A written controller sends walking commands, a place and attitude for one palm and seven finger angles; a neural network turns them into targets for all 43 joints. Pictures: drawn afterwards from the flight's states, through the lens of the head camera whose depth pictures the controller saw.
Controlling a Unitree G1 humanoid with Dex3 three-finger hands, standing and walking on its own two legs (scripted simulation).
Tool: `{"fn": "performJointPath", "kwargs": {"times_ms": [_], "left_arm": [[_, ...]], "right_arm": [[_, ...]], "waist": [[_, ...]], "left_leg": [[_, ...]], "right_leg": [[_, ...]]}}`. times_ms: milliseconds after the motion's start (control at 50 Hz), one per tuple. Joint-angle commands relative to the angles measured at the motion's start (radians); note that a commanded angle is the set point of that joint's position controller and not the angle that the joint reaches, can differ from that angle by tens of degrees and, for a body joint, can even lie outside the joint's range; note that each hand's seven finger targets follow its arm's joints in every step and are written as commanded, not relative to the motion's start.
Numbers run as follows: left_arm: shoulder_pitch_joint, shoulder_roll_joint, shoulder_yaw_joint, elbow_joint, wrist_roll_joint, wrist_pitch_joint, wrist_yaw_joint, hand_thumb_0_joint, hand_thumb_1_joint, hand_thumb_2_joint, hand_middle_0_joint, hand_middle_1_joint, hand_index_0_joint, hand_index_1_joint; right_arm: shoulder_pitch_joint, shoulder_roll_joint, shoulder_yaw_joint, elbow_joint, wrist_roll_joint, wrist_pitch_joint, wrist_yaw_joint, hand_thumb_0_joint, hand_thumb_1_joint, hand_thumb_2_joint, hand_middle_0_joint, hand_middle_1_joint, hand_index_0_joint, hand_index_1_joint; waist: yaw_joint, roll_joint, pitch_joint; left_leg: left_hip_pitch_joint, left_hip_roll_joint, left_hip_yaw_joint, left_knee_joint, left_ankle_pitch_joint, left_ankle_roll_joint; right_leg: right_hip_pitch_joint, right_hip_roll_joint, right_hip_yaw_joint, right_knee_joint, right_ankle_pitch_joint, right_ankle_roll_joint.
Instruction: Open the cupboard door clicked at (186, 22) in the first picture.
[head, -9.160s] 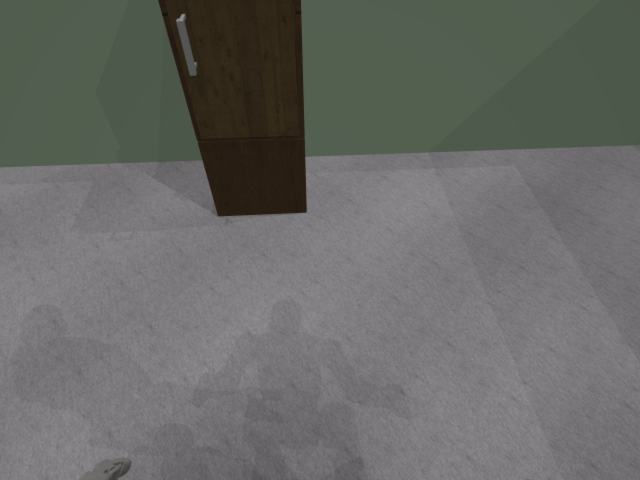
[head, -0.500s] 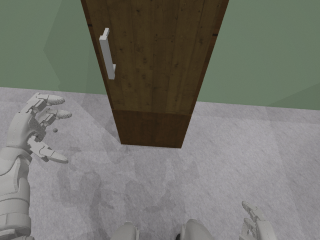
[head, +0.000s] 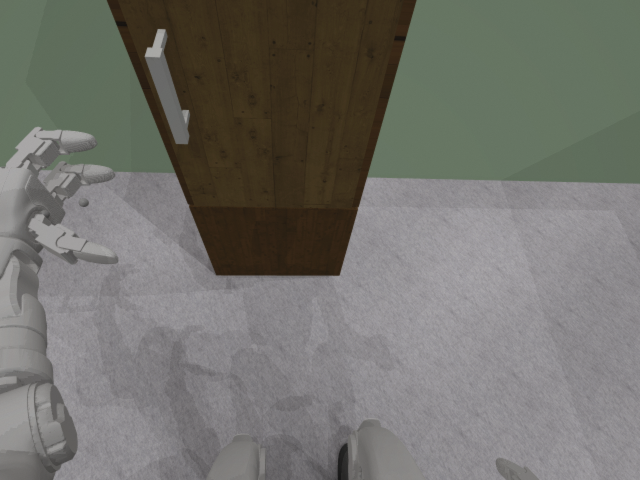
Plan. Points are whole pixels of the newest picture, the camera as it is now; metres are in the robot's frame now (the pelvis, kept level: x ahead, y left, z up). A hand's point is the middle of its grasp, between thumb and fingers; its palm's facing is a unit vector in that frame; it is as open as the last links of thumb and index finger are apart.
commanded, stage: move the hooked fingers beside the handle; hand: left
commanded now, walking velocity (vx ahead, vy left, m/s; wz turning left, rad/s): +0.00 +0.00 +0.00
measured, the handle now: (172, 91) +0.62 +0.21 +0.06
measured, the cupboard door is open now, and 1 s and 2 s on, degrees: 0 0 0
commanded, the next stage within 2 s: slide the fingers in behind the handle in 1.58 s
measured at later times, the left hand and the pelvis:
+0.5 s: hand (105, 145) +0.51 +0.27 +0.07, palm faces -0.02 -1.00 -0.03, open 14.0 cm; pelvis -0.01 +0.01 -0.02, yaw +0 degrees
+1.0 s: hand (124, 114) +0.58 +0.27 +0.05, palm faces -0.02 -1.00 -0.03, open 14.0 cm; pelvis +0.00 +0.02 -0.03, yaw -3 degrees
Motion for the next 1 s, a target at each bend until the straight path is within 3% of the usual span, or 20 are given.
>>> {"fn": "performJointPath", "kwargs": {"times_ms": [0, 40, 80, 160, 200, 280, 320, 360, 400, 420, 440, 480, 640, 700, 720, 760, 820, 840, 900, 980], "left_arm": [[-0.412, 0.308, 0.029, -0.143, -0.01, -0.064, 0.015, 0.0, -0.5, 0.3, -0.3, -1.2, -0.3, -1.2], [-0.451, 0.356, 0.057, -0.109, 0.003, -0.072, 0.021, 0.0, -0.5, 0.3, -0.3, -1.2, -0.3, -1.2], [-0.492, 0.364, 0.053, -0.062, 0.016, -0.073, 0.024, 0.0, -0.5, 0.3, -0.3, -1.2, -0.3, -1.2], [-0.566, 0.394, 0.048, -0.033, 0.037, -0.083, 0.025, 0.0, -0.5, 0.3, -0.3, -1.2, -0.3, -1.2], [-0.59, 0.404, 0.047, 0.01, 0.043, -0.075, 0.025, 0.0, -0.5, 0.3, -0.3, -1.2, -0.3, -1.2], [-0.649, 0.468, 0.066, 0.035, 0.063, -0.064, 0.022, 0.0, -0.5, 0.3, -0.3, -1.2, -0.3, -1.2], [-0.717, 0.43, 0.017, 0.036, 0.07, -0.061, 0.026, 0.0, -0.5, 0.3, -0.3, -1.2, -0.3, -1.2], [-0.776, 0.446, 0.019, 0.046, 0.083, -0.06, 0.038, 0.0, -0.5, 0.3, -0.3, -1.2, -0.3, -1.2], [-0.787, 0.481, 0.043, 0.052, 0.089, -0.058, 0.048, 0.0, -0.5, 0.3, -0.3, -1.2, -0.3, -1.2], [-0.794, 0.455, 0.027, 0.064, 0.086, -0.056, 0.048, 0.0, -0.5, 0.3, -0.3, -1.2, -0.3, -1.2], [-0.816, 0.481, 0.036, 0.056, 0.097, -0.053, 0.051, 0.0, -0.5, 0.3, -0.3, -1.2, -0.3, -1.2], [-0.831, 0.477, 0.022, 0.089, 0.113, -0.036, 0.06, 0.0, -0.5, 0.3, -0.3, -1.2, -0.3, -1.2], [-0.922, 0.616, 0.075, 0.137, 0.17, -0.018, 0.091, 0.0, -0.5, 0.3, -0.3, -1.2, -0.3, -1.2], [-0.964, 0.627, 0.056, 0.186, 0.188, 0.002, 0.092, 0.0, -0.5, 0.3, -0.3, -1.2, -0.3, -1.2], [-0.984, 0.645, 0.063, 0.192, 0.189, 0.004, 0.09, 0.0, -0.5, 0.3, -0.3, -1.2, -0.3, -1.2], [-1.037, 0.665, 0.053, 0.193, 0.204, 0.013, 0.088, 0.0, -0.5, 0.3, -0.3, -1.2, -0.3, -1.2], [-0.946, 0.667, 0.071, 0.189, 0.207, 0.021, 0.076, 0.0, -0.5, 0.3, -0.3, -1.2, -0.3, -1.2], [-0.942, 0.66, 0.075, 0.164, 0.2, 0.024, 0.071, 0.0, -0.5, 0.3, -0.3, -1.2, -0.3, -1.2], [-0.91, 0.656, 0.086, 0.153, 0.188, 0.042, 0.059, 0.0, -0.5, 0.3, -0.3, -1.2, -0.3, -1.2], [-0.948, 0.681, 0.11, 0.083, 0.184, 0.032, 0.068, 0.0, -0.5, 0.3, -0.3, -1.2, -0.3, -1.2]], "right_arm": [[0.105, -0.168, -0.069, -0.077, 0.003, -0.015, -0.014, 0.0, -0.9, -0.9, 0.2, 0.3, 0.2, 0.3], [0.117, -0.174, -0.068, -0.071, 0.0, -0.005, -0.016, 0.0, -0.9, -0.9, 0.2, 0.3, 0.2, 0.3], [0.122, -0.173, -0.065, -0.064, -0.002, 0.003, -0.016, 0.0, -0.9, -0.9, 0.2, 0.3, 0.2, 0.3], [0.136, -0.177, -0.06, -0.058, -0.007, 0.019, -0.014, 0.0, -0.9, -0.9, 0.2, 0.3, 0.2, 0.3], [0.144, -0.182, -0.057, -0.054, -0.008, 0.027, -0.014, 0.0, -0.9, -0.9, 0.2, 0.3, 0.2, 0.3], [0.16, -0.189, -0.05, -0.052, -0.012, 0.043, -0.014, 0.0, -0.9, -0.9, 0.2, 0.3, 0.2, 0.3], [0.168, -0.187, -0.046, -0.05, -0.014, 0.048, -0.013, 0.0, -0.9, -0.9, 0.2, 0.3, 0.2, 0.3], [0.182, -0.194, -0.046, -0.036, -0.019, 0.054, -0.013, 0.0, -0.9, -0.9, 0.2, 0.3, 0.2, 0.3], [0.196, -0.2, -0.044, -0.033, -0.024, 0.06, -0.012, 0.0, -0.9, -0.9, 0.2, 0.3, 0.2, 0.3], [0.204, -0.197, -0.044, -0.035, -0.026, 0.061, -0.009, 0.0, -0.9, -0.9, 0.2, 0.3, 0.2, 0.3], [0.211, -0.2, -0.042, -0.027, -0.028, 0.067, -0.007, 0.0, -0.9, -0.9, 0.2, 0.3, 0.2, 0.3], [0.222, -0.2, -0.039, -0.025, -0.03, 0.078, -0.004, 0.0, -0.9, -0.9, 0.2, 0.3, 0.2, 0.3], [0.261, -0.204, -0.019, -0.041, -0.04, 0.109, 0.004, 0.0, -0.9, -0.9, 0.2, 0.3, 0.2, 0.3], [0.27, -0.206, -0.01, -0.042, -0.04, 0.118, 0.005, 0.0, -0.9, -0.9, 0.2, 0.3, 0.2, 0.3], [0.276, -0.208, -0.006, -0.045, -0.039, 0.12, 0.002, 0.0, -0.9, -0.9, 0.2, 0.3, 0.2, 0.3], [0.289, -0.211, -0.003, -0.041, -0.042, 0.124, 0.0, 0.0, -0.9, -0.9, 0.2, 0.3, 0.2, 0.3], [0.313, -0.209, -0.006, -0.051, -0.046, 0.135, 0.01, 0.0, -0.9, -0.9, 0.2, 0.3, 0.2, 0.3], [0.316, -0.211, -0.01, -0.049, -0.047, 0.14, 0.015, 0.0, -0.9, -0.9, 0.2, 0.3, 0.2, 0.3], [0.316, -0.212, -0.015, -0.052, -0.046, 0.154, 0.02, 0.0, -0.9, -0.9, 0.2, 0.3, 0.2, 0.3], [0.32, -0.21, -0.018, -0.047, -0.048, 0.16, 0.024, 0.0, -0.9, -0.9, 0.2, 0.3, 0.2, 0.3]], "waist": [[-0.007, 0.117, -0.395], [-0.006, 0.112, -0.418], [-0.02, 0.105, -0.415], [-0.032, 0.153, -0.442], [-0.048, 0.117, -0.429], [-0.055, 0.159, -0.461], [-0.082, 0.181, -0.44], [-0.099, 0.204, -0.47], [-0.095, 0.202, -0.502], [-0.103, 0.226, -0.509], [-0.102, 0.242, -0.528], [-0.119, 0.217, -0.503], [-0.136, 0.259, -0.542], [-0.165, 0.246, -0.493], [-0.174, 0.232, -0.497], [-0.191, 0.269, -0.526], [-0.158, 0.319, -0.59], [-0.162, 0.312, -0.615], [-0.159, 0.275, -0.589], [-0.156, 0.313, -0.601]], "left_leg": [[0.15, -0.029, 0.001, -0.138, 0.326, 0.03], [0.137, -0.029, -0.003, -0.13, 0.331, 0.03], [0.11, -0.029, 0.0, -0.117, 0.307, 0.033], [0.132, -0.026, -0.009, -0.105, 0.331, 0.032], [0.104, -0.023, -0.012, -0.099, 0.313, 0.035], [0.098, -0.021, -0.016, -0.083, 0.332, 0.035], [0.117, -0.018, -0.03, -0.083, 0.34, 0.034], [0.149, -0.013, -0.043, -0.073, 0.347, 0.03], [0.159, -0.011, -0.05, -0.066, 0.377, 0.028], [0.171, -0.012, -0.051, -0.061, 0.402, 0.027], [0.182, -0.008, -0.053, -0.056, 0.415, 0.023], [0.165, -0.007, -0.057, -0.053, 0.409, 0.027], [0.101, -0.004, -0.049, -0.024, 0.42, 0.035], [0.05, -0.002, -0.047, -0.013, 0.385, 0.043], [0.046, -0.002, -0.052, -0.009, 0.39, 0.047], [0.054, 0.001, -0.056, 0.003, 0.412, 0.046], [0.126, 0.003, -0.065, 0.007, 0.517, 0.033], [0.149, 0.01, -0.065, 0.011, 0.545, 0.032], [0.116, 0.01, -0.055, 0.009, 0.527, 0.037], [0.155, 0.013, -0.062, 0.011, 0.548, 0.034]], "right_leg": [[0.279, 0.038, 0.018, -0.087, 0.221, -0.027], [0.286, 0.038, 0.021, -0.078, 0.226, -0.028], [0.278, 0.037, 0.025, -0.076, 0.213, -0.024], [0.244, 0.039, 0.023, -0.065, 0.217, -0.027], [0.238, 0.04, 0.023, -0.068, 0.206, -0.023], [0.22, 0.04, 0.023, -0.054, 0.217, -0.023], [0.168, 0.043, 0.012, -0.049, 0.201, -0.026], [0.123, 0.043, 0.005, -0.048, 0.177, -0.024], [0.127, 0.043, 0.002, -0.043, 0.19, -0.024], [0.111, 0.046, 0.0, -0.036, 0.204, -0.028], [0.105, 0.044, -0.003, -0.034, 0.208, -0.026], [0.093, 0.045, -0.005, -0.039, 0.205, -0.023], [0.115, 0.054, -0.001, -0.022, 0.24, -0.025], [0.093, 0.055, 0.0, -0.028, 0.221, -0.021], [0.091, 0.058, -0.003, -0.021, 0.228, -0.023], [0.078, 0.056, -0.004, -0.015, 0.239, -0.02], [0.074, 0.059, -0.018, 0.006, 0.292, -0.03], [0.075, 0.061, -0.018, 0.003, 0.311, -0.026], [0.094, 0.064, -0.018, -0.006, 0.317, -0.022], [0.075, 0.068, -0.021, -0.006, 0.311, -0.023]]}}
